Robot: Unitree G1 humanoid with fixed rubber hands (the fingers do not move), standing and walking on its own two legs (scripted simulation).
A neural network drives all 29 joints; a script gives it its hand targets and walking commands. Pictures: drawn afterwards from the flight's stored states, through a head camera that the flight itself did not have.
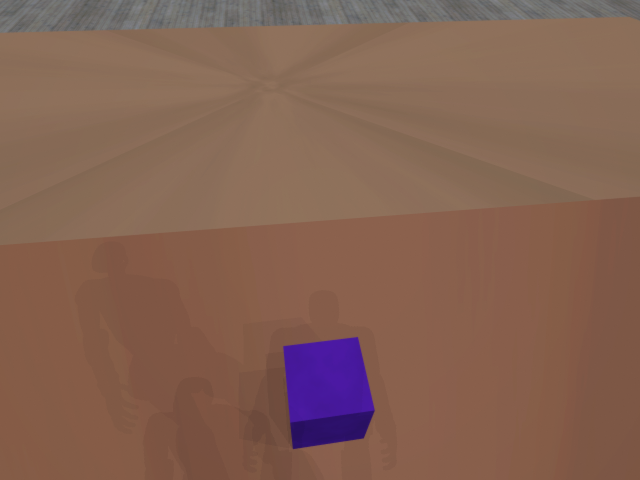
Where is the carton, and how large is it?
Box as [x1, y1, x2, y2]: [283, 337, 374, 448]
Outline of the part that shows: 357,337 283,346 293,448 363,437 374,409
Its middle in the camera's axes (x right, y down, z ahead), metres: +0.02 +0.44 +1.11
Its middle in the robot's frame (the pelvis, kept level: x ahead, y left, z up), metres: +0.46 -0.04 -0.65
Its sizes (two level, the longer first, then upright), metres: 0.210 0.200 0.250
